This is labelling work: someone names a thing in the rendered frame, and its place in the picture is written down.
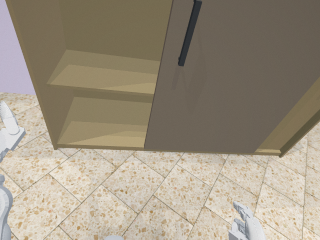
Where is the handle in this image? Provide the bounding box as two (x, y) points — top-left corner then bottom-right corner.
(178, 0), (202, 67)

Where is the wardrobe door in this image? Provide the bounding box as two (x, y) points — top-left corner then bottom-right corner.
(258, 77), (320, 150)
(144, 0), (320, 154)

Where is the right robot hand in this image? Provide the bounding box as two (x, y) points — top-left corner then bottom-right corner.
(228, 201), (266, 240)

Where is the left robot forearm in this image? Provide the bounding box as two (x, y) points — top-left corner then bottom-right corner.
(0, 174), (13, 240)

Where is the left robot hand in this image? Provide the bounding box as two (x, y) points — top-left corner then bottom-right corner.
(0, 101), (26, 163)

